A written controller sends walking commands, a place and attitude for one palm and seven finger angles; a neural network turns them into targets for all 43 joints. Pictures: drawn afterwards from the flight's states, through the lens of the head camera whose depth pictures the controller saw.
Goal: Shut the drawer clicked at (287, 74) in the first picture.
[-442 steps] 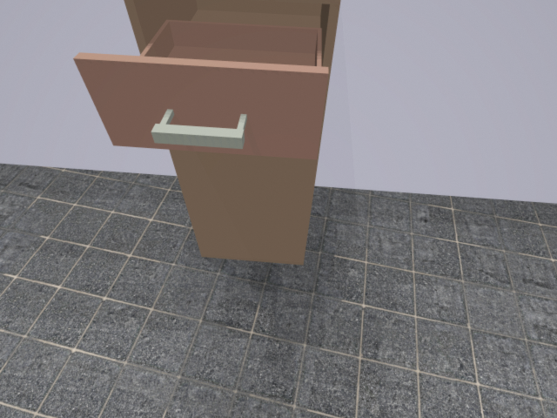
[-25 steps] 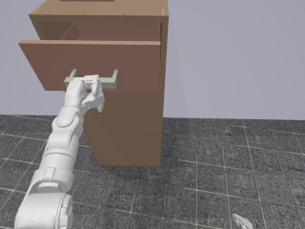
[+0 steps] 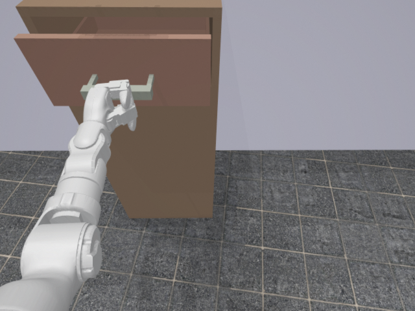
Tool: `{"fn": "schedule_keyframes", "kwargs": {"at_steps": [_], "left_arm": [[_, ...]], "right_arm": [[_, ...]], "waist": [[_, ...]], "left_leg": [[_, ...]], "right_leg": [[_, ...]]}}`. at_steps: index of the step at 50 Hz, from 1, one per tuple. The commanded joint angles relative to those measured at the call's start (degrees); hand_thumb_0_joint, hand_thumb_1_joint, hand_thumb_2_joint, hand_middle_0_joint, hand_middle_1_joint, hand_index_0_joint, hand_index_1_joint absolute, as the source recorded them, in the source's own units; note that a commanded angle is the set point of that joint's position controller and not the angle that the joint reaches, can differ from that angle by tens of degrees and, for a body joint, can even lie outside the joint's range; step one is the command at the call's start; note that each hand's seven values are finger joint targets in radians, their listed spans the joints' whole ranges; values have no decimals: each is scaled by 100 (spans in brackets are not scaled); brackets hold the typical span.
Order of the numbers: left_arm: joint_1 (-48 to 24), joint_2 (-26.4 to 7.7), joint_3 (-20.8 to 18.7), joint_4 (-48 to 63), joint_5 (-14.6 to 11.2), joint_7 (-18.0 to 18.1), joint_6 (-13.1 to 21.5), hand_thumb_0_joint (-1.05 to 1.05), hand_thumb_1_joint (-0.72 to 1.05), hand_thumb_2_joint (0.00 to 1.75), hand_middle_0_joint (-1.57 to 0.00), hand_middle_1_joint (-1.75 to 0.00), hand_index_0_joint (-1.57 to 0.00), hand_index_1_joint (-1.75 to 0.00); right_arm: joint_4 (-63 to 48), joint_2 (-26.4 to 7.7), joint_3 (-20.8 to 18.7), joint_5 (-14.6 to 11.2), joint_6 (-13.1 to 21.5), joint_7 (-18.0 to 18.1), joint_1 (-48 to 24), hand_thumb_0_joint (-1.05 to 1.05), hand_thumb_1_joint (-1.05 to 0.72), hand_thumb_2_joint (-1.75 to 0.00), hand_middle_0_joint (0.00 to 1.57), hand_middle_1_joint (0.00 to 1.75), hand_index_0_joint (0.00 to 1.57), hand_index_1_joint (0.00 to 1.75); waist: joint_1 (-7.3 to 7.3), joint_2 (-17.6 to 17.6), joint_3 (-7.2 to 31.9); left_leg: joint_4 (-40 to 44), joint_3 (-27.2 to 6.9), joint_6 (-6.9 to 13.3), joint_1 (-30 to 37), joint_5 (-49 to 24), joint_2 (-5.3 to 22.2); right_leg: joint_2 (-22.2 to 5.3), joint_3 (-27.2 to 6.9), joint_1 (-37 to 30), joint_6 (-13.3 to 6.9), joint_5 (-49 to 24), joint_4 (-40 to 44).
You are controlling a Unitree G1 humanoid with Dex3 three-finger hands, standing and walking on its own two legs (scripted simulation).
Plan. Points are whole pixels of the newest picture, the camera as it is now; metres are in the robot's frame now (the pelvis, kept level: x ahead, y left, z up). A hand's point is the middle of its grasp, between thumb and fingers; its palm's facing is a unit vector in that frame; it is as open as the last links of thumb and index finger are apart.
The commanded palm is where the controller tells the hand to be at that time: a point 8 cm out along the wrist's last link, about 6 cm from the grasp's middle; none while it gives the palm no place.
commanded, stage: push the drawer shut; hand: left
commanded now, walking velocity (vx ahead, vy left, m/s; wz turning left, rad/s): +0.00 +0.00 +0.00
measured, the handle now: (120, 85) +0.54 +0.19 +0.15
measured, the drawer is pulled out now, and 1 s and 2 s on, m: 0.09 0.00 0.00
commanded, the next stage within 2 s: pull the fist back off the drawer in 1.10 s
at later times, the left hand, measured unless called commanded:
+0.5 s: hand (138, 89) +0.52 +0.15 +0.15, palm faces +0.00 -1.00 +0.00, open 3.2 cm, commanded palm +0.51 +0.20 +0.15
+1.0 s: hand (135, 80) +0.55 +0.16 +0.15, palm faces +0.01 -1.00 -0.01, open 3.0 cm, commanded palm +0.57 +0.20 +0.15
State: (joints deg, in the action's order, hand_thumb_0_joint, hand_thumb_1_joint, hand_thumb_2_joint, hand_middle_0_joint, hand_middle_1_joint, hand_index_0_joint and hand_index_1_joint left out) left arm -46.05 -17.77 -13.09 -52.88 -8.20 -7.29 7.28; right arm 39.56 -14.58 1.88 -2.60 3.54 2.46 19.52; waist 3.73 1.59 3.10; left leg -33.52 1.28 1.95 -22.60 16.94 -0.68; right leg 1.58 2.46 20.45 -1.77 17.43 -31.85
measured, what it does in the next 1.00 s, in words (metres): stands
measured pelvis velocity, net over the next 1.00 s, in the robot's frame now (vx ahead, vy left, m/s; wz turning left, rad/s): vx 0.00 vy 0.01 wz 0.00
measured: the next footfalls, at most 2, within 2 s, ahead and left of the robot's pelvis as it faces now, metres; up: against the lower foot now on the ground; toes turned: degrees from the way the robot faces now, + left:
none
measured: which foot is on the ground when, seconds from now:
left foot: down 0.00-1.00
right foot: down 0.00-1.00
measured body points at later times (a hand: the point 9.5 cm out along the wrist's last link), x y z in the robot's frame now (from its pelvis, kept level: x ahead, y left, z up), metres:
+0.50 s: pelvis +0.00 +0.00 -0.01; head +0.07 +0.01 +0.44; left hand +0.51 +0.20 +0.16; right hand -0.02 -0.26 -0.12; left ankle +0.00 +0.10 -0.73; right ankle -0.02 -0.10 -0.73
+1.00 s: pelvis +0.00 +0.01 -0.01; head +0.10 +0.02 +0.42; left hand +0.55 +0.21 +0.16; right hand -0.04 -0.25 -0.12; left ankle +0.00 +0.10 -0.73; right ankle -0.02 -0.10 -0.73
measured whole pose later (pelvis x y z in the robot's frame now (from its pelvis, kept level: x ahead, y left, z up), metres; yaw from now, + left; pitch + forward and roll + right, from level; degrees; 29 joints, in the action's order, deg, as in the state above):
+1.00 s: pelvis +0.00 +0.01 -0.01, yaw +0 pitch +17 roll -3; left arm -70.8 -30.6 -18.5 -78.9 -1.7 -7.7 12.2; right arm 41.2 -15.8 1.9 1.2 2.1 0.4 26.6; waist 11.5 2.0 4.7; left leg -41.0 0.1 2.6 -38.4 19.3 -0.1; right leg 2.1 3.7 34.4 -1.1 18.3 -36.1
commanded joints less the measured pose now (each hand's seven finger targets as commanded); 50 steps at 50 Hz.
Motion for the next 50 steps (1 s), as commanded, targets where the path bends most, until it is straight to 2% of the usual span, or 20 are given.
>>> {"fn": "schedule_keyframes", "kwargs": {"at_steps": [1,3,8,11,12,15,17,19,22,23,26,27,31,34,37,38,43,45,46,50], "left_arm": [[-3501,-1276,-321,884,-46,77,594,0,90,90,-140,-160,-140,-160],[-3713,-1234,-240,761,-9,57,667,0,90,90,-140,-160,-140,-160],[-3935,-1753,-594,106,42,16,741,0,90,90,-140,-160,-140,-160],[-4265,-1739,-481,16,108,-29,819,0,90,90,-140,-160,-140,-160],[-4396,-1686,-414,-28,126,-16,834,0,90,90,-140,-160,-140,-160],[-4526,-1971,-634,-96,169,18,914,0,90,90,-140,-160,-140,-160],[-4700,-1844,-518,-108,194,5,957,0,90,90,-140,-160,-140,-160],[-4630,-2048,-711,-251,214,1,979,0,90,90,-140,-160,-140,-160],[-4651,-2376,-885,-656,261,-16,880,0,90,90,-140,-160,-140,-160],[-4761,-2497,-928,-623,298,-17,895,0,90,90,-140,-160,-140,-160],[-4949,-2222,-695,-656,358,-17,906,0,90,90,-140,-160,-140,-160],[-5015,-2385,-800,-667,382,5,923,0,90,90,-140,-160,-140,-160],[-5228,-2512,-865,-791,435,18,929,0,90,90,-140,-160,-140,-160],[-5271,-2664,-1004,-730,470,35,957,0,90,90,-140,-160,-140,-160],[-5210,-2594,-925,-951,513,12,881,0,90,90,-140,-160,-140,-160],[-5333,-2532,-878,-1022,513,16,857,0,90,90,-140,-160,-140,-160],[-5884,-2607,-822,-1010,576,113,861,0,90,90,-140,-160,-140,-160],[-6022,-2380,-666,-1047,566,122,883,0,90,90,-140,-160,-140,-160],[-6103,-2334,-574,-1137,574,128,886,0,90,90,-140,-160,-140,-160],[-6385,-2297,-515,-1189,565,194,919,0,90,90,-140,-160,-140,-160]], "right_arm": [[-447,-854,-310,15,210,55,319,0,-90,-90,20,30,20,30],[-411,-869,-311,31,215,42,395,0,-90,-90,20,30,20,30],[-327,-953,-305,59,181,41,621,0,-90,-90,20,30,20,30],[-315,-949,-311,61,170,28,693,0,-90,-90,20,30,20,30],[-292,-963,-312,76,170,19,757,0,-90,-90,20,30,20,30],[-256,-1020,-351,118,167,7,927,0,-90,-90,20,30,20,30],[-231,-1014,-356,138,163,-13,998,0,-90,-90,20,30,20,30],[-215,-1045,-369,161,139,-29,1085,0,-90,-90,20,30,20,30],[-182,-1095,-357,167,79,-20,1187,0,-90,-90,20,30,20,30],[-183,-1120,-353,183,56,-16,1234,0,-90,-90,20,30,20,30],[-190,-1096,-356,210,54,-45,1310,0,-90,-90,20,30,20,30],[-152,-1123,-372,225,41,-50,1365,0,-90,-90,20,30,20,30],[-117,-1169,-385,279,-3,-77,1539,0,-90,-90,20,30,20,30],[-138,-1178,-387,318,-47,-103,1629,0,-90,-90,20,30,20,30],[-134,-1184,-394,320,-111,-116,1687,0,-90,-90,20,30,20,30],[-102,-1186,-382,327,-141,-105,1748,0,-90,-90,20,30,20,30],[-12,-1209,-381,348,-156,-110,1836,0,-90,-90,20,30,20,30],[33,-1199,-386,361,-127,-129,1838,0,-90,-90,20,30,20,30],[61,-1211,-374,357,-120,-126,1842,0,-90,-90,20,30,20,30],[134,-1269,-362,385,-63,-122,1897,0,-90,-90,20,30,20,30]], "waist": [[254,-107,1710],[323,-49,1816],[396,-251,1699],[466,150,1785],[540,85,1791],[546,48,2175],[612,170,2209],[575,137,2319],[653,-96,1968],[663,-5,2024],[737,343,2148],[746,327,2151],[838,298,2330],[798,448,2666],[865,339,2460],[948,220,2297],[1109,483,2287],[1176,601,2334],[1225,614,2208],[1335,744,2288]], "left_leg": [[178,-327,50,1131,-1364,66],[136,-319,60,1136,-1333,56],[104,-284,86,680,-1099,48],[52,-298,60,704,-1063,49],[54,-346,56,738,-1019,67],[-26,-365,58,789,-1203,85],[-61,-370,49,856,-1284,98],[-118,-365,54,840,-1433,96],[-127,-294,93,370,-1157,90],[-136,-293,95,343,-1174,77],[-189,-361,60,623,-1313,106],[-218,-383,48,635,-1382,130],[-304,-409,50,626,-1541,140],[-404,-406,42,768,-1964,136],[-436,-381,51,637,-1959,144],[-435,-422,63,579,-1941,153],[-484,-500,48,673,-1792,179],[-519,-565,15,836,-1811,203],[-503,-599,3,786,-1671,223],[-512,-681,-9,870,-1458,251]], "right_leg": [[23,-202,57,23,-1503,332],[25,-223,112,33,-1482,314],[25,-282,93,64,-1411,307],[18,-298,276,56,-1319,271],[31,-266,391,63,-1219,268],[47,-276,349,74,-1325,192],[57,-264,458,79,-1356,179],[77,-259,416,70,-1498,138],[75,-307,398,111,-1413,200],[70,-315,368,102,-1440,180],[88,-263,692,86,-1356,137],[90,-244,747,83,-1364,117],[107,-236,814,102,-1458,59],[119,-237,723,92,-1817,-37],[136,-226,799,104,-1852,-15],[144,-195,896,104,-1807,-2],[138,-196,1225,104,-1513,12],[148,-169,1452,109,-1394,2],[144,-166,1571,105,-1236,12],[136,-150,1848,110,-935,13]]}}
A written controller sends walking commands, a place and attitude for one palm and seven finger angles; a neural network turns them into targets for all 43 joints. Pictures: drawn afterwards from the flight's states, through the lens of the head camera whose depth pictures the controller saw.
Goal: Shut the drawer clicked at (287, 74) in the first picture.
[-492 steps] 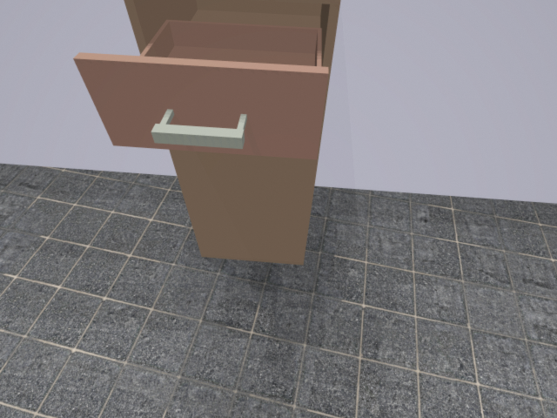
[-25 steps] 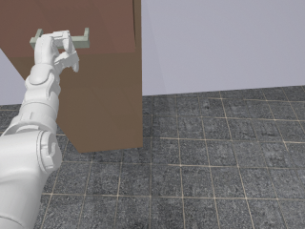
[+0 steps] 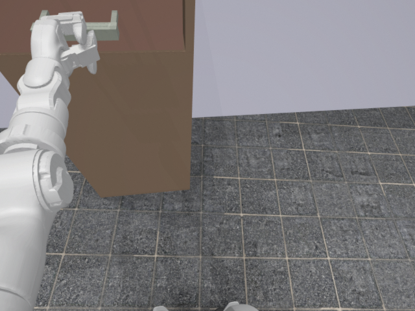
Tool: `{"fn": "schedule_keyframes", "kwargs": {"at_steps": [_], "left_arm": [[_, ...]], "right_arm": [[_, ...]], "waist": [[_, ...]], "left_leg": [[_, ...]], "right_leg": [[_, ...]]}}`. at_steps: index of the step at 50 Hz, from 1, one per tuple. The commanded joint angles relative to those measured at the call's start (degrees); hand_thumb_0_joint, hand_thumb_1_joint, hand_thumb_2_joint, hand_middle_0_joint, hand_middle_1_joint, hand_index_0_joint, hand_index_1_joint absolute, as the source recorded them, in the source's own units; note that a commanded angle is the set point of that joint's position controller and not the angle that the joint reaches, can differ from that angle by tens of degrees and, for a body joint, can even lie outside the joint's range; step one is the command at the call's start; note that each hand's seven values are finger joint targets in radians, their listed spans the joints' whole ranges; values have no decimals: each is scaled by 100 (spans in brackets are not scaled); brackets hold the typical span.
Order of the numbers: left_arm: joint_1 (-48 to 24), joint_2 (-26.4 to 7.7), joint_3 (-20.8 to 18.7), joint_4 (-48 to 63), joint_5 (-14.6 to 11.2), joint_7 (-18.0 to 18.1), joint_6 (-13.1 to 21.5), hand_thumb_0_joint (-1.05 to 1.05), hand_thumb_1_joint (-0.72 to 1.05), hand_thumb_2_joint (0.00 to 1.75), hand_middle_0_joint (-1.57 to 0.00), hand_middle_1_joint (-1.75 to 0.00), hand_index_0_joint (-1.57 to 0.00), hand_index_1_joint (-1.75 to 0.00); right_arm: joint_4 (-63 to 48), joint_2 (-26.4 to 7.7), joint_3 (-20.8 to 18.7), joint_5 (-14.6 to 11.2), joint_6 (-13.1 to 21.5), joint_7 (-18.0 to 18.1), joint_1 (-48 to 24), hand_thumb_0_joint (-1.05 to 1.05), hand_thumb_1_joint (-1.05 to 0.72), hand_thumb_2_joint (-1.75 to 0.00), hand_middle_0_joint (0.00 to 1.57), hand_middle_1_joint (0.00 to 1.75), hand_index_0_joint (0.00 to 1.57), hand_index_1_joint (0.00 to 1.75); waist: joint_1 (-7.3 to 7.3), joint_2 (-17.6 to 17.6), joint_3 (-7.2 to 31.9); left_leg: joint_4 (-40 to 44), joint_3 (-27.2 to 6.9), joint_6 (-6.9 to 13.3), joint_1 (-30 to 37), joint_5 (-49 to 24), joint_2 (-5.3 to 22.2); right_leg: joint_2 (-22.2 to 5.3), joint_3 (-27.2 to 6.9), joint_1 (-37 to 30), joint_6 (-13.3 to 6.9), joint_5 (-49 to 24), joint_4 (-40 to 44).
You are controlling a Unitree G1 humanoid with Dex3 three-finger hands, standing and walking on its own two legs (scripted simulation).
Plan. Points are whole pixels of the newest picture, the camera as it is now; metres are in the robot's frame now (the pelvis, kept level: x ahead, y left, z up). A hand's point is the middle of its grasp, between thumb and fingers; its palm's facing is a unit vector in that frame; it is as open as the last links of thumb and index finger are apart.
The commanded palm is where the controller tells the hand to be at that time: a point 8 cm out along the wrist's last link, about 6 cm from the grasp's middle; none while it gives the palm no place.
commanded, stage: push the drawer shut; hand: left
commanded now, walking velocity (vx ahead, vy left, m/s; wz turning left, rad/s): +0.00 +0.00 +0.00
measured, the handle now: (78, 24) +0.62 +0.18 +0.17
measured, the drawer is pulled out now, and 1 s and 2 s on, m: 0.00 0.00 0.00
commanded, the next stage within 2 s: pull the fist back off the drawer in 0.10 s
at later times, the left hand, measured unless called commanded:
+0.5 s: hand (90, 48) +0.55 +0.15 +0.17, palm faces +0.01 -1.00 -0.01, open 3.0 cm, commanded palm +0.55 +0.18 +0.16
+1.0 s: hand (101, 56) +0.53 +0.13 +0.17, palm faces +0.01 -1.00 +0.00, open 3.2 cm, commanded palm +0.50 +0.19 +0.17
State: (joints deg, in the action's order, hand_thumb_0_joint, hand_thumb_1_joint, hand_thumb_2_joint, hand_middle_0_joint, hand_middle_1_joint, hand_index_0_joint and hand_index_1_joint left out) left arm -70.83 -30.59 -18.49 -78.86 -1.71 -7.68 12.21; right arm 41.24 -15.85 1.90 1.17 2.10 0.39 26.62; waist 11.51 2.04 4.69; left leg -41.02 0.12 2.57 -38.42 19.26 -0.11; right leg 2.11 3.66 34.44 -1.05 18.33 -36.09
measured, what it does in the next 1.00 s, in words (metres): stands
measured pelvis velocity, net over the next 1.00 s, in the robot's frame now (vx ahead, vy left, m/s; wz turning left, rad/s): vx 0.01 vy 0.00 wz -0.03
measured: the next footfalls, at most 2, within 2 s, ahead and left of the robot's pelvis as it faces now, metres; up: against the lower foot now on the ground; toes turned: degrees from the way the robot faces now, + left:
none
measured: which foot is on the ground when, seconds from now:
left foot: down 0.00-1.00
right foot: down 0.00-1.00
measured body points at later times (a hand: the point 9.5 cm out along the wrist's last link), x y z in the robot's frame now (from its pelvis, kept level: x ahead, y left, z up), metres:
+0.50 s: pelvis -0.02 +0.00 +0.00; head +0.10 +0.02 +0.43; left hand +0.54 +0.20 +0.17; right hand -0.10 -0.26 -0.10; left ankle +0.00 +0.09 -0.72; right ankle -0.02 -0.11 -0.72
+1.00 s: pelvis +0.01 +0.00 +0.00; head +0.08 -0.01 +0.45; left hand +0.52 +0.18 +0.17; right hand +0.01 -0.26 -0.12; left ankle +0.00 +0.09 -0.72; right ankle -0.02 -0.11 -0.72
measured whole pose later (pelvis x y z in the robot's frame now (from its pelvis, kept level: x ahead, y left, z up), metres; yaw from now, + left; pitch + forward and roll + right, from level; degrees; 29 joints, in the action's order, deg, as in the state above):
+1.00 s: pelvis +0.01 +0.00 +0.00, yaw -2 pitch +13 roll -2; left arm -57.3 -23.2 -19.9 -64.7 -3.9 -5.7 10.6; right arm 38.0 -15.2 1.2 -0.2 1.0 -0.5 25.2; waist 8.2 3.0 5.8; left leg -39.3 2.3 2.5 -32.0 20.5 0.4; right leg 2.6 1.2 29.5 -1.2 19.4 -35.7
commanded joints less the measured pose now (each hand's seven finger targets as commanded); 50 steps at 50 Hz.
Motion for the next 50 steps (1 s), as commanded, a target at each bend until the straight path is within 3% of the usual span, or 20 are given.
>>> {"fn": "schedule_keyframes", "kwargs": {"at_steps": [1,5,8,11,17,21,23,25,29,31,33,36,38,40,41,43,45,46,48,50], "left_arm": [[-3960,-1065,13,1390,-79,243,433,0,90,90,-140,-160,-140,-160],[-4000,-1168,-18,1193,-105,242,420,0,90,90,-140,-160,-140,-160],[-4067,-1116,67,1155,-127,232,420,0,90,90,-140,-160,-140,-160],[-3997,-1299,-9,1027,-139,217,410,0,90,90,-140,-160,-140,-160],[-4013,-1362,-31,1044,-107,185,382,0,90,90,-140,-160,-140,-160],[-4002,-1103,122,1103,-92,211,346,0,90,90,-140,-160,-140,-160],[-3957,-1416,-167,1169,-77,237,364,0,90,90,-140,-160,-140,-160],[-3949,-1119,64,1225,-51,213,354,0,90,90,-140,-160,-140,-160],[-3764,-1145,-63,1372,-75,239,373,0,90,90,-140,-160,-140,-160],[-3425,-1019,-87,1457,-101,218,391,0,90,90,-140,-160,-140,-160],[-3101,-1207,-326,1563,-148,203,417,0,90,90,-140,-160,-140,-160],[-2625,-808,-137,2038,-211,140,475,0,90,90,-140,-160,-140,-160],[-2197,-938,-337,2165,-262,138,464,0,90,90,-140,-160,-140,-160],[-1733,-741,-256,2397,-298,115,392,0,90,90,-140,-160,-140,-160],[-1832,-613,-138,2528,-310,122,363,0,90,90,-140,-160,-140,-160],[-1696,-828,-329,2629,-305,185,296,0,90,90,-140,-160,-140,-160],[-1683,-681,-264,2636,-311,231,223,0,90,90,-140,-160,-140,-160],[-1736,-744,-317,2760,-314,253,235,0,90,90,-140,-160,-140,-160],[-1700,-704,-305,2965,-331,242,270,0,90,90,-140,-160,-140,-160],[-1597,-802,-364,2751,-313,211,238,0,90,90,-140,-160,-140,-160]], "right_arm": [[-22,-1147,-355,12,101,86,1194,0,-90,-90,20,30,20,30],[-4,-1201,-323,0,149,112,1230,0,-90,-90,20,30,20,30],[12,-1235,-299,-8,191,140,1246,0,-90,-90,20,30,20,30],[9,-1275,-279,-24,242,164,1256,0,-90,-90,20,30,20,30],[-41,-1285,-279,-4,264,151,1311,0,-90,-90,20,30,20,30],[-50,-1270,-301,20,259,120,1339,0,-90,-90,20,30,20,30],[-48,-1287,-301,50,257,108,1385,0,-90,-90,20,30,20,30],[-87,-1230,-311,41,243,82,1359,0,-90,-90,20,30,20,30],[-102,-1227,-332,55,229,27,1345,0,-90,-90,20,30,20,30],[-149,-1194,-361,50,222,-8,1306,0,-90,-90,20,30,20,30],[-198,-1188,-357,45,201,-19,1282,0,-90,-90,20,30,20,30],[-344,-1098,-402,-1,161,-65,1128,0,-90,-90,20,30,20,30],[-402,-1088,-421,-26,112,-72,1084,0,-90,-90,20,30,20,30],[-550,-1030,-436,-83,72,-85,930,0,-90,-90,20,30,20,30],[-549,-1007,-435,-103,57,-83,860,0,-90,-90,20,30,20,30],[-585,-1010,-433,-121,0,-54,822,0,-90,-90,20,30,20,30],[-603,-954,-435,-151,-25,-30,718,0,-90,-90,20,30,20,30],[-604,-952,-443,-148,-23,-20,715,0,-90,-90,20,30,20,30],[-652,-931,-433,-156,-19,-2,646,0,-90,-90,20,30,20,30],[-614,-914,-427,-180,-47,32,598,0,-90,-90,20,30,20,30]], "waist": [[563,725,2141],[619,549,2157],[686,679,1986],[671,507,1979],[620,628,2031],[648,673,2021],[561,691,2146],[555,774,2197],[450,767,2247],[334,704,2370],[185,626,2402],[-3,716,2644],[-149,512,2623],[-283,413,2577],[-211,429,2405],[-301,262,2282],[-262,172,2083],[-270,15,2126],[-321,203,2278],[-306,19,2177]], "left_leg": [[237,-571,-74,2426,-1673,195],[238,-567,-45,2244,-1435,196],[291,-569,-38,2149,-1172,222],[332,-561,-29,1977,-858,226],[354,-596,-42,1945,-740,211],[357,-646,-57,2042,-673,210],[310,-614,-38,2006,-808,178],[303,-631,-65,2120,-906,186],[276,-633,-71,2248,-1165,181],[282,-644,-91,2381,-1296,194],[260,-557,-68,2309,-1513,169],[235,-525,-109,2653,-2035,179],[228,-461,-90,2607,-2338,167],[270,-368,-88,2576,-2476,156],[282,-337,-79,2585,-2495,164],[315,-279,-39,2409,-2474,130],[344,-228,-28,2389,-2465,125],[353,-224,-19,2372,-2493,118],[312,-191,-8,2537,-2702,91],[318,-169,0,2418,-2634,86]], "right_leg": [[85,-266,443,30,-1014,420],[76,-282,416,54,-882,439],[67,-270,552,52,-689,463],[60,-288,503,80,-475,496],[53,-266,514,53,-397,466],[59,-235,676,48,-332,452],[72,-247,511,26,-426,433],[69,-232,554,24,-478,406],[91,-218,487,4,-630,379],[108,-177,392,-12,-699,347],[127,-193,119,-36,-908,334],[149,-172,-54,-49,-1314,262],[170,-168,-344,-62,-1637,232],[166,-171,-543,-47,-1858,227],[160,-170,-515,-35,-1917,253],[158,-199,-739,-45,-2038,276],[142,-209,-768,-20,-2137,307],[140,-214,-895,-13,-2232,303],[125,-257,-993,-31,-2429,280],[105,-275,-1067,-12,-2509,289]]}}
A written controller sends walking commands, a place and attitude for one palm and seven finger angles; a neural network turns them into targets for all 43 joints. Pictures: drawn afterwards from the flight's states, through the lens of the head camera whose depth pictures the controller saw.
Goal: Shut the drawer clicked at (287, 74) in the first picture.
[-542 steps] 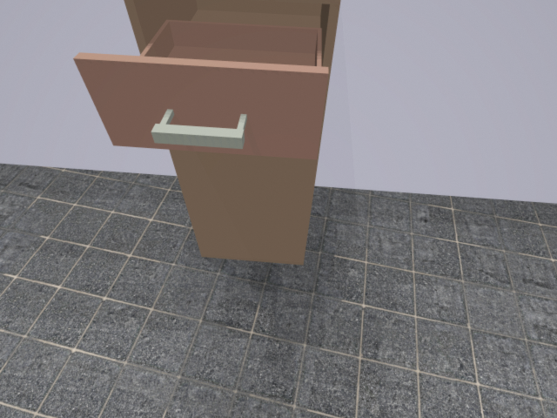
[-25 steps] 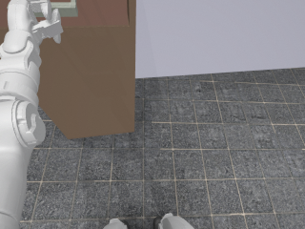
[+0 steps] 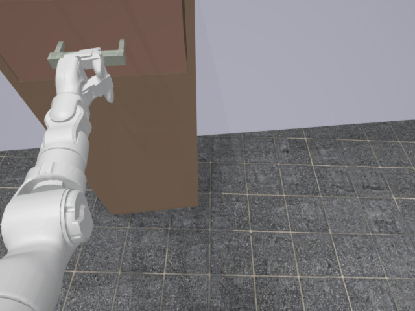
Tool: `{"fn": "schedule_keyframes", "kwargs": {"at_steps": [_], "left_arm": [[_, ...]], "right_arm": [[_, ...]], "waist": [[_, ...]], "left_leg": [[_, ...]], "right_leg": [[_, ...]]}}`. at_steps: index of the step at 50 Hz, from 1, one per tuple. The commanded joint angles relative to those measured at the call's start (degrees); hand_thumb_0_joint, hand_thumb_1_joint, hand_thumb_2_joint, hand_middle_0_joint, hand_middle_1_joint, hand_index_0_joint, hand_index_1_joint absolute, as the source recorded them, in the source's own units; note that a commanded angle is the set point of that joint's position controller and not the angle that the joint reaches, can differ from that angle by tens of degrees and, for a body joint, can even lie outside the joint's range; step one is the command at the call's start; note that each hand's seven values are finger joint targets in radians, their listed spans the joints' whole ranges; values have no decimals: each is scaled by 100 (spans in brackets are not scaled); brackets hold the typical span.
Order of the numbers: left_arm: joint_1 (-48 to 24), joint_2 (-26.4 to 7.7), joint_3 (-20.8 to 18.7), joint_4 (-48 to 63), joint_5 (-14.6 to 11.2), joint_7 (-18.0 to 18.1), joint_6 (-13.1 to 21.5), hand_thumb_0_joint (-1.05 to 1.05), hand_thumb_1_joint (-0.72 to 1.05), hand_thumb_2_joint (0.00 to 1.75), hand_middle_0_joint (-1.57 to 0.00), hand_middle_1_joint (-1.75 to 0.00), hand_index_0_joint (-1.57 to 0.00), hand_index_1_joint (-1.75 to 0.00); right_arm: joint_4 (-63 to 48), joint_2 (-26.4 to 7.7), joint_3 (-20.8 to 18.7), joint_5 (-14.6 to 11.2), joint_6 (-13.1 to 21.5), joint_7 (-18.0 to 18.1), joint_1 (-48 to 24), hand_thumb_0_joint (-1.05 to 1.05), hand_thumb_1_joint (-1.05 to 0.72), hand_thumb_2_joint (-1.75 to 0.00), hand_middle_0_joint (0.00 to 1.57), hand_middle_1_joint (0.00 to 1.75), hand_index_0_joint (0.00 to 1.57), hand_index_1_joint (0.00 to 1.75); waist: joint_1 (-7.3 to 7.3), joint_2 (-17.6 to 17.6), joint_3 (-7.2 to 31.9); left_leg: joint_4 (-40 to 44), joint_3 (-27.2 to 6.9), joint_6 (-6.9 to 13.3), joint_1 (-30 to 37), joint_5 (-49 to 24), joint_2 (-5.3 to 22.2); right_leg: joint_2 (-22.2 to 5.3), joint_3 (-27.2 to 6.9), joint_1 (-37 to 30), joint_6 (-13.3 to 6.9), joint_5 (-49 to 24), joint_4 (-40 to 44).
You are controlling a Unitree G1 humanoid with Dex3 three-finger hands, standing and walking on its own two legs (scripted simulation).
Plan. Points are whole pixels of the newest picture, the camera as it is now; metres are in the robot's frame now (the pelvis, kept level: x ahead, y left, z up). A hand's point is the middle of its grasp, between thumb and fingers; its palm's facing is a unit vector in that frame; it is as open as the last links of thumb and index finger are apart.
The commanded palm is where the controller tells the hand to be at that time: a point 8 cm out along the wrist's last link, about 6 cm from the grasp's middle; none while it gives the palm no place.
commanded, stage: draw the hand back to the body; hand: left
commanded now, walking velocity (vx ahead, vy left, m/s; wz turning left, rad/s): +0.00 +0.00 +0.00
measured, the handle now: (90, 52) +0.61 +0.20 +0.16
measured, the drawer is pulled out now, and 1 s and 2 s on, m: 0.00 0.00 0.00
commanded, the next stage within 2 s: step back with the hand held close in 1.38 s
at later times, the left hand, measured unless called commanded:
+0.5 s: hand (68, 138) +0.36 +0.18 +0.18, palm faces +0.05 -1.00 -0.02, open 3.3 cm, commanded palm +0.32 +0.23 +0.18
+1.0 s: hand (3, 237) +0.22 +0.22 +0.18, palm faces +0.35 -0.89 -0.30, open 3.3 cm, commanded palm +0.16 +0.26 +0.19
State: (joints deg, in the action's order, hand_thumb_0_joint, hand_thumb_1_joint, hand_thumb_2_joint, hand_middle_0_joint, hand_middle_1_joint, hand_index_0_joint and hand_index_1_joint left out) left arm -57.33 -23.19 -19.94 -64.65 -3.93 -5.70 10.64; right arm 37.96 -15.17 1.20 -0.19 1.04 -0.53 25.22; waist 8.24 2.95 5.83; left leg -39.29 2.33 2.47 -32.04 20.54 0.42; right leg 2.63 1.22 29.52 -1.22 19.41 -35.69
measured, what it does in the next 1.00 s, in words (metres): stands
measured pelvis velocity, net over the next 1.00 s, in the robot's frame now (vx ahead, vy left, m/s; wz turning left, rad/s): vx -0.01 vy -0.01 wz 0.03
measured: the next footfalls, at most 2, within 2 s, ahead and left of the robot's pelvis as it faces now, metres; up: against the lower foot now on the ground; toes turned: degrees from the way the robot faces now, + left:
none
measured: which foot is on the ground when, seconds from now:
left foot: down 0.00-1.00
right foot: down 0.00-1.00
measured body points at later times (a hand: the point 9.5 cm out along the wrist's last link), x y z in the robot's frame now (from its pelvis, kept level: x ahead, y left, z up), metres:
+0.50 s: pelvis +0.00 -0.02 +0.01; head -0.01 -0.03 +0.46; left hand +0.35 +0.24 +0.18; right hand +0.17 -0.26 -0.08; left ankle -0.02 +0.09 -0.72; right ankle -0.03 -0.11 -0.72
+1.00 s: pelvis -0.01 -0.01 +0.03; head -0.04 -0.04 +0.47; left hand +0.20 +0.26 +0.20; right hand +0.17 -0.22 -0.07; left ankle -0.02 +0.09 -0.72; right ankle -0.03 -0.11 -0.72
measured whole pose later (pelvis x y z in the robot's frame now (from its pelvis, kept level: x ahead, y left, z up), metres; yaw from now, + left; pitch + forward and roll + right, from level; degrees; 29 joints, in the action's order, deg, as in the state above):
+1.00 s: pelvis -0.01 -0.01 +0.03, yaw +1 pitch -4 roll +0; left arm 13.3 -17.7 -12.4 12.1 -4.5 3.9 5.6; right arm 36.5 -12.9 2.6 -0.4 1.2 3.0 11.2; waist -2.5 4.2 -0.7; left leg -21.9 1.4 1.7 -4.8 12.7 -0.8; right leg 1.8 1.6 2.8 -1.8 13.0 -20.1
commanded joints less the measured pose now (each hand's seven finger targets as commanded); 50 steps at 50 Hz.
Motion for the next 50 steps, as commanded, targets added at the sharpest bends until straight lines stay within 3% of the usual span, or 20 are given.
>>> {"fn": "schedule_keyframes", "kwargs": {"at_steps": [1,3,6,9,14,16,18,20,21,25,26,27,28,31,36,40,43,46,48,50], "left_arm": [[-2663,-1467,-212,1362,-119,-32,371,0,90,90,-140,-160,-140,-160],[-1990,-1447,-238,1731,-192,-163,361,0,90,90,-140,-160,-140,-160],[-1195,-1029,32,2538,-421,-375,166,0,90,90,-140,-160,-140,-160],[-572,-752,199,3358,-693,-465,-174,0,90,90,-140,-160,-140,-160],[7,-907,47,4795,-802,-356,-514,0,90,90,-140,-160,-140,-160],[307,-727,208,5131,-814,-370,-630,0,90,90,-140,-160,-140,-160],[555,-698,247,5331,-878,-409,-737,0,90,90,-140,-160,-140,-160],[895,-750,170,5600,-943,-465,-861,0,90,90,-140,-160,-140,-160],[1080,-600,282,5660,-987,-517,-946,0,90,90,-140,-160,-140,-160],[1713,-530,304,5943,-1135,-673,-1245,0,90,90,-140,-160,-140,-160],[1879,-858,450,6694,-544,-52,-812,0,90,90,-140,-160,-140,-160],[2471,-430,607,6401,-488,239,-743,0,90,90,-140,-160,-140,-160],[2652,-280,817,6510,-410,409,-673,0,90,90,-140,-160,-140,-160],[3008,-415,685,7042,-257,736,-525,0,90,90,-140,-160,-140,-160],[3449,-559,506,7837,-113,1004,-327,0,90,90,-140,-160,-140,-160],[4435,-486,424,8195,-89,1066,-243,0,90,90,-140,-160,-140,-160],[5176,-470,338,8422,-90,1051,-206,0,90,90,-140,-160,-140,-160],[5912,-409,258,8777,-102,1041,-163,0,90,90,-140,-160,-140,-160],[6431,-501,86,8940,-100,1045,-141,0,90,90,-140,-160,-140,-160],[6700,-463,71,9308,-98,1049,-88,0,90,90,-140,-160,-140,-160]], "right_arm": [[-347,-963,-360,-51,53,121,691,0,-90,-90,20,30,20,30],[-512,-959,-367,-86,29,123,561,0,-90,-90,20,30,20,30],[-726,-893,-386,-189,2,117,256,0,-90,-90,20,30,20,30],[-891,-856,-379,-286,-16,133,-87,0,-90,-90,20,30,20,30],[-1029,-787,-340,-302,68,225,-610,0,-90,-90,20,30,20,30],[-1074,-743,-301,-323,110,260,-836,0,-90,-90,20,30,20,30],[-1100,-749,-273,-334,156,314,-998,0,-90,-90,20,30,20,30],[-1156,-725,-231,-353,197,364,-1231,0,-90,-90,20,30,20,30],[-1191,-697,-203,-378,222,383,-1373,0,-90,-90,20,30,20,30],[-1282,-681,-119,-417,306,457,-1703,0,-90,-90,20,30,20,30],[-1300,-592,-111,-287,369,438,-1895,0,-90,-90,20,30,20,30],[-1208,-573,-95,-261,366,440,-1958,0,-90,-90,20,30,20,30],[-1158,-581,-92,-262,342,428,-1969,0,-90,-90,20,30,20,30],[-1139,-535,-64,-230,280,445,-2075,0,-90,-90,20,30,20,30],[-1101,-455,-37,-131,293,492,-2245,0,-90,-90,20,30,20,30],[-1085,-408,-32,-70,317,479,-2326,0,-90,-90,20,30,20,30],[-1105,-425,-78,-42,321,452,-2357,0,-90,-90,20,30,20,30],[-1132,-392,-90,-27,313,420,-2368,0,-90,-90,20,30,20,30],[-1138,-415,-139,-5,328,412,-2379,0,-90,-90,20,30,20,30],[-1174,-388,-142,-8,348,404,-2374,0,-90,-90,20,30,20,30]], "waist": [[-55,-101,2129],[-267,64,2480],[-412,-17,2514],[-504,-124,2197],[-658,-111,2007],[-662,-18,1802],[-660,-196,1613],[-757,-131,1588],[-767,-38,1411],[-833,-260,1061],[-925,-169,534],[-865,-276,259],[-870,-425,187],[-881,-183,371],[-941,1,482],[-1037,63,309],[-1080,-216,112],[-1126,-76,26],[-1154,-331,-88],[-1162,-111,-84]], "left_leg": [[169,-350,21,1778,-2808,11],[164,-306,23,1969,-3261,-2],[217,-275,37,2214,-3736,35],[358,-226,78,2235,-3792,30],[557,-170,103,2282,-3294,-49],[631,-177,92,2350,-3127,-66],[691,-193,100,2351,-2818,-82],[800,-219,74,2373,-2623,-102],[823,-203,75,2396,-2514,-114],[960,-266,55,2336,-2083,-129],[1173,-211,16,2352,-1905,-120],[1256,-217,-2,2310,-1623,-89],[1371,-249,-15,2317,-1487,-71],[1544,-248,-11,2618,-1505,-50],[1788,-242,-18,2944,-1635,-51],[1891,-248,-25,3023,-1847,-50],[1935,-251,-28,2980,-1917,-34],[1952,-253,-40,2944,-1979,-27],[1926,-231,-23,2915,-1969,-15],[1933,-260,-34,2893,-1970,-10]], "right_leg": [[48,-38,-724,5,-2743,245],[22,-56,-1061,-21,-3104,195],[13,-30,-1315,1,-3464,252],[-14,-13,-1566,20,-3682,371],[-81,-45,-1932,23,-3680,499],[-105,-36,-1898,17,-3542,564],[-105,-28,-1895,11,-3328,640],[-136,-20,-2004,-11,-3164,670],[-146,-33,-1927,-12,-3077,724],[-176,-5,-1876,-10,-2629,853],[-246,-157,-1653,-1,-2151,1155],[-239,-144,-1580,21,-1852,1258],[-213,-124,-1657,8,-1612,1366],[-242,-157,-1988,7,-1574,1472],[-248,-149,-2345,0,-1607,1665],[-241,-128,-2523,-13,-1751,1768],[-214,-107,-2560,-5,-1756,1861],[-238,-106,-2626,-5,-1797,1846],[-222,-109,-2580,9,-1750,1928],[-247,-113,-2601,2,-1722,1880]]}}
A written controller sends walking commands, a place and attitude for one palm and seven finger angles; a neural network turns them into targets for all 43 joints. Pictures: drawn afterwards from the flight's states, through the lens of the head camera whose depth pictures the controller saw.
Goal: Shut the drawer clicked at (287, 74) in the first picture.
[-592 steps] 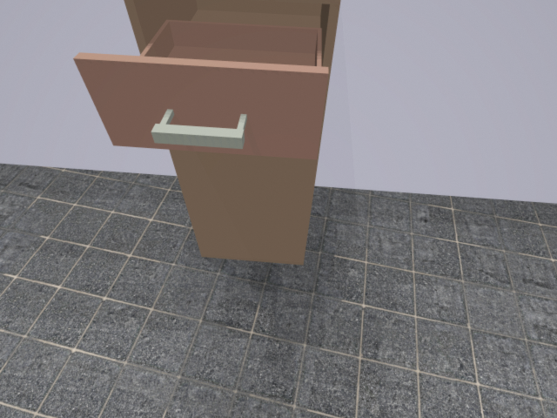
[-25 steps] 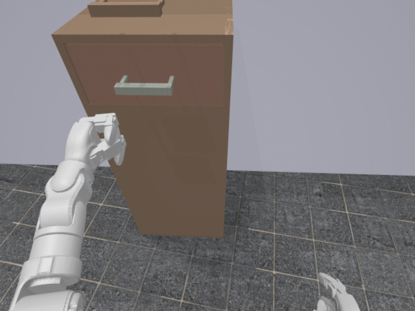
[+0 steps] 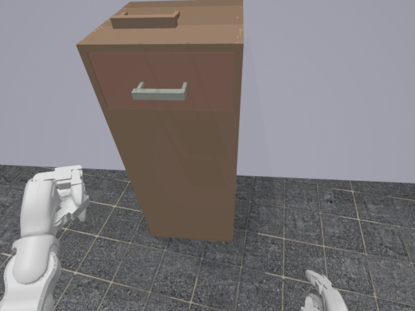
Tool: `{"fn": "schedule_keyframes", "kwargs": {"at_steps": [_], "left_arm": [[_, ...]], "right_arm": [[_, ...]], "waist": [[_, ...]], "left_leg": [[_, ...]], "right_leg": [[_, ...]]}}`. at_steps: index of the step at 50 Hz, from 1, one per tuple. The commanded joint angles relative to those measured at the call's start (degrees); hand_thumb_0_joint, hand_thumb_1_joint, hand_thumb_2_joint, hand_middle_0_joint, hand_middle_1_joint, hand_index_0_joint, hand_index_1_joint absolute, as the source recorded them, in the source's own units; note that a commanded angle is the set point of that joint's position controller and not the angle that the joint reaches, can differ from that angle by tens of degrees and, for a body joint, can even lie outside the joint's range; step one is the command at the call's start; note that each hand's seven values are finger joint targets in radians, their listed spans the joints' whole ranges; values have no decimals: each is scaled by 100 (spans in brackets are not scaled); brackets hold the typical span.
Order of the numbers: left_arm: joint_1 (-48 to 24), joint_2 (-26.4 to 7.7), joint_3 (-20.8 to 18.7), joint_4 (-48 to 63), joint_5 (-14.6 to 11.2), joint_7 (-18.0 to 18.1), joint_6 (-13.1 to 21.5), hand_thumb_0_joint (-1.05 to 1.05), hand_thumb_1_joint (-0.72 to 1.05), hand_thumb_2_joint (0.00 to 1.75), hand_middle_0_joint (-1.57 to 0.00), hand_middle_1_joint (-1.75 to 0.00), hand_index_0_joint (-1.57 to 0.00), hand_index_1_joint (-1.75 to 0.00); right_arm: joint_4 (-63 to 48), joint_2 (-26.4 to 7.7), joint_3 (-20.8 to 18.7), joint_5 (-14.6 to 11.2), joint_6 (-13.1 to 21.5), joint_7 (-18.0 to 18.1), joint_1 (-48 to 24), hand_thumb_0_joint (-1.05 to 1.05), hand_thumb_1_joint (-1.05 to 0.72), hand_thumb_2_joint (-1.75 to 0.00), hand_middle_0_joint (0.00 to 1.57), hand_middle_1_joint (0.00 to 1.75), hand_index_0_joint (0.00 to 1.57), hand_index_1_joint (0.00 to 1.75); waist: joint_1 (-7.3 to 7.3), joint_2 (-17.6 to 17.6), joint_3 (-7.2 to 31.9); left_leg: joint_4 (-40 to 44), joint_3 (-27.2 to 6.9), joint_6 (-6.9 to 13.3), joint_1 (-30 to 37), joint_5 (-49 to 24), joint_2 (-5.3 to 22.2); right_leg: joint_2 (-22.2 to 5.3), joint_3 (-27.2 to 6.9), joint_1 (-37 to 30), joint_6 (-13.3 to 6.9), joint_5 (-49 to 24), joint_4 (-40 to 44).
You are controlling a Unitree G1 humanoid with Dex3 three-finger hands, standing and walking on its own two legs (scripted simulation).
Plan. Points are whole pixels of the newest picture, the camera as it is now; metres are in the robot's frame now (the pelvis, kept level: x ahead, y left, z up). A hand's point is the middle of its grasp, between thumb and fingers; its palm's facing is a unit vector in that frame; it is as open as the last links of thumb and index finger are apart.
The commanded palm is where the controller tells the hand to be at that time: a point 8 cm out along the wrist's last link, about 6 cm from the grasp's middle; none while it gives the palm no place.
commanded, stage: draw the hand back to the body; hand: left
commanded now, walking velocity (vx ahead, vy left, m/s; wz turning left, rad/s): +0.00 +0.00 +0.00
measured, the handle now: (161, 89) +0.62 +0.19 +0.14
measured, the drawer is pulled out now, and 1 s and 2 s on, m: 0.00 0.00 0.00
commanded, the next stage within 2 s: step back with the hand held close in 0.38 s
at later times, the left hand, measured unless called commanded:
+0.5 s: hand (45, 235) +0.17 +0.25 +0.16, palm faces +0.43 -0.83 -0.35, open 3.3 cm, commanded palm +0.12 +0.29 +0.17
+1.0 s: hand (29, 254) +0.15 +0.26 +0.15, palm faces +0.32 -0.81 -0.50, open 3.2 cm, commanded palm +0.09 +0.31 +0.17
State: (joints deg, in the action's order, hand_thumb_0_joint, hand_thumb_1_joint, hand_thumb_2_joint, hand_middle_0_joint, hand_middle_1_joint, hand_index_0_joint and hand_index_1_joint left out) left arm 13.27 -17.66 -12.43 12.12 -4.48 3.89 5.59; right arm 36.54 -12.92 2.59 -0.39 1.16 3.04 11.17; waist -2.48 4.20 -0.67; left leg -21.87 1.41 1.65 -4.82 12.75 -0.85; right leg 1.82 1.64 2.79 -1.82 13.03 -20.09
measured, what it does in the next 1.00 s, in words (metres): shifts its weight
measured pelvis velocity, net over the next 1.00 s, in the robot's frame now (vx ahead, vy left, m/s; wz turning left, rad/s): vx -0.04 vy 0.03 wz -0.01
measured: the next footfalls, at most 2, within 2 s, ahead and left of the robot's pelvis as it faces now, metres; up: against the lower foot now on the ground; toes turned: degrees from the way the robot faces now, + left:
right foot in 1.54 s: -0.21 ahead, -0.07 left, +0.00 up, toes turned +4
left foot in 1.82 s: -0.12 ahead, +0.13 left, +0.00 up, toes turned -2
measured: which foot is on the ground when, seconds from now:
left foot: down 0.00-1.00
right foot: down 0.00-1.00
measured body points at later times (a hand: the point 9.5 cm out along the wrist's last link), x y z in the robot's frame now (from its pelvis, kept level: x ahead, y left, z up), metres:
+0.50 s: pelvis +0.00 +0.01 +0.00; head -0.03 -0.01 +0.45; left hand +0.15 +0.30 +0.18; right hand +0.20 -0.19 -0.08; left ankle +0.00 +0.10 -0.75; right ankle -0.02 -0.10 -0.75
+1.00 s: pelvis -0.04 +0.03 -0.01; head -0.03 +0.02 +0.44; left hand +0.12 +0.31 +0.18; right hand +0.13 -0.22 -0.09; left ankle +0.00 +0.10 -0.75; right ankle -0.02 -0.10 -0.75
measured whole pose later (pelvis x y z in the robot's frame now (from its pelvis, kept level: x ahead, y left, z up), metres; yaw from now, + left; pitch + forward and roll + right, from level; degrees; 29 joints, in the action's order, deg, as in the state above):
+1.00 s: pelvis -0.04 +0.03 -0.01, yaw -1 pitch +0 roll +0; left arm 35.8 -23.2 -20.9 32.0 -2.3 6.5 10.8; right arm 30.2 -13.2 -1.0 -0.6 -0.5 4.4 11.7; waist -0.3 1.2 -0.8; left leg -30.2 3.4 4.2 -18.2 12.5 -2.5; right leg -0.2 0.2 17.3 0.6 13.4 -30.5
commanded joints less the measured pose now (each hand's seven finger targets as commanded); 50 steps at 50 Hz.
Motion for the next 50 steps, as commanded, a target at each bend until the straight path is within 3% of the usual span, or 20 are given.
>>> {"fn": "schedule_keyframes", "kwargs": {"at_steps": [1,4,8,10,14,19,23,25,26,27,28,30,34,36,39,44,50], "left_arm": [[-193,-1043,-746,1716,-34,103,427,0,90,90,-140,-160,-140,-160],[356,-1077,-857,2168,-13,146,488,0,90,90,-140,-160,-140,-160],[1159,-1113,-1025,2429,-1,198,496,0,90,90,-140,-160,-140,-160],[1410,-1055,-1019,2584,-11,196,494,0,90,90,-140,-160,-140,-160],[834,-937,-815,2565,75,266,493,0,90,90,-140,-160,-140,-160],[925,-908,-843,2407,75,307,487,0,90,90,-140,-160,-140,-160],[988,-1004,-955,2480,91,305,457,0,90,90,-140,-160,-140,-160],[984,-928,-901,2495,74,292,444,0,90,90,-140,-160,-140,-160],[484,-1779,-1730,2961,87,312,671,0,90,90,-140,-160,-140,-160],[1156,-1302,-1409,2477,68,250,688,0,90,90,-140,-160,-140,-160],[1269,-1316,-1404,2547,102,227,734,0,90,90,-140,-160,-140,-160],[1719,-1011,-1119,2477,110,190,751,0,90,90,-140,-160,-140,-160],[2051,-1156,-1246,2631,100,240,759,0,90,90,-140,-160,-140,-160],[2134,-1260,-1349,2812,88,266,767,0,90,90,-140,-160,-140,-160],[2247,-1400,-1502,2994,74,331,789,0,90,90,-140,-160,-140,-160],[2377,-1398,-1562,3134,115,386,829,0,90,90,-140,-160,-140,-160],[2224,-1298,-1543,3047,208,426,933,0,90,90,-140,-160,-140,-160]], "right_arm": [[-1020,-602,-295,23,346,53,-953,0,-90,-90,20,30,20,30],[-1048,-601,-317,33,435,59,-926,0,-90,-90,20,30,20,30],[-1074,-613,-348,30,540,77,-857,0,-90,-90,20,30,20,30],[-1106,-587,-349,9,567,94,-845,0,-90,-90,20,30,20,30],[-1008,-628,-349,34,658,151,-780,0,-90,-90,20,30,20,30],[-979,-592,-331,54,718,185,-773,0,-90,-90,20,30,20,30],[-977,-605,-305,83,727,149,-785,0,-90,-90,20,30,20,30],[-996,-574,-285,85,710,136,-804,0,-90,-90,20,30,20,30],[-1227,-774,-334,19,566,100,-726,0,-90,-90,20,30,20,30],[-1124,-676,-349,51,468,103,-704,0,-90,-90,20,30,20,30],[-1176,-718,-375,57,403,85,-722,0,-90,-90,20,30,20,30],[-1208,-722,-406,70,285,67,-634,0,-90,-90,20,30,20,30],[-1337,-732,-494,20,124,101,-613,0,-90,-90,20,30,20,30],[-1416,-733,-539,-18,53,103,-581,0,-90,-90,20,30,20,30],[-1499,-705,-560,-37,2,143,-599,0,-90,-90,20,30,20,30],[-1560,-718,-598,-30,34,177,-568,0,-90,-90,20,30,20,30],[-1543,-764,-613,-29,199,211,-466,0,-90,-90,20,30,20,30]], "waist": [[-92,-239,563],[-110,-10,519],[-139,-220,322],[-132,-111,233],[-7,-32,-66],[-79,-250,67],[-150,29,150],[-142,-25,100],[75,-43,-245],[96,-351,-159],[93,-254,-147],[142,-172,248],[153,-171,831],[156,-281,1053],[143,-118,1131],[132,65,993],[208,-42,549]], "left_leg": [[178,-158,49,186,-1167,120],[167,-182,27,156,-1154,132],[129,-205,11,97,-1105,165],[139,-215,3,55,-991,181],[200,-267,13,59,-561,167],[250,-318,25,75,-514,166],[241,-326,-22,28,-783,165],[266,-353,-40,-18,-806,176],[111,-467,158,-499,-478,269],[4,-497,169,-451,-517,237],[-36,-477,155,-443,-660,225],[-49,-463,134,-369,-1161,321],[-132,-465,124,-301,-2245,489],[-195,-494,114,-371,-2517,543],[-199,-547,127,-586,-2559,609],[-40,-707,211,-1294,-1940,796],[127,-887,345,-2592,278,854]], "right_leg": [[-165,-150,106,65,-1039,333],[-179,-148,123,58,-971,330],[-134,-125,266,60,-868,368],[-139,-139,330,62,-758,354],[-137,-118,610,59,-281,449],[-144,-119,474,38,-233,403],[-134,-125,287,8,-506,348],[-135,-96,266,8,-526,305],[-351,-626,737,58,-725,539],[-472,-626,813,59,-718,582],[-488,-648,880,50,-878,595],[-495,-466,747,100,-1146,324],[-428,-280,535,193,-1819,-166],[-417,-266,423,207,-2041,-408],[-410,-270,398,220,-2007,-660],[-338,-316,314,234,-1449,-1097],[-390,-600,209,189,-774,-1296]]}}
